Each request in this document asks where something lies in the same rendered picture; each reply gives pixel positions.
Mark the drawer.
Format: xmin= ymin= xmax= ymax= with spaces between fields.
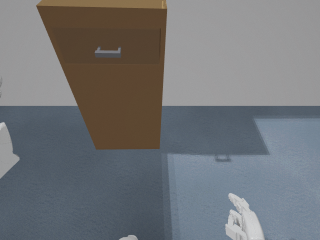
xmin=52 ymin=26 xmax=160 ymax=65

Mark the left robot hand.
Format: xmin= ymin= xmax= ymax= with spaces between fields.
xmin=0 ymin=75 xmax=20 ymax=178

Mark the handle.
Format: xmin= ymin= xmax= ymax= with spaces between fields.
xmin=94 ymin=46 xmax=121 ymax=58

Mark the right robot hand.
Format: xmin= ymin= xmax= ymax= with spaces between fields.
xmin=225 ymin=193 xmax=265 ymax=240

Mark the cabinet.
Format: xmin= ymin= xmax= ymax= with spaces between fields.
xmin=36 ymin=0 xmax=167 ymax=150

